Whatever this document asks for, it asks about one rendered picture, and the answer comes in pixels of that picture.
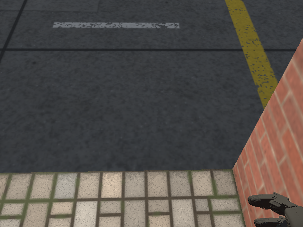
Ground right robot hand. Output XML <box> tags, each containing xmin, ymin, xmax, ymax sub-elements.
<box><xmin>248</xmin><ymin>192</ymin><xmax>303</xmax><ymax>227</ymax></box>

